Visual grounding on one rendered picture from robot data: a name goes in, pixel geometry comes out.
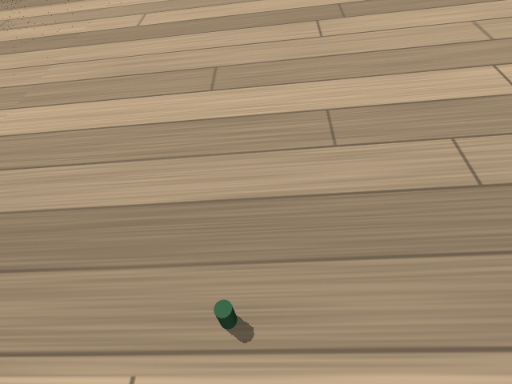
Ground can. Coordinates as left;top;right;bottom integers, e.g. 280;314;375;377
214;299;238;330

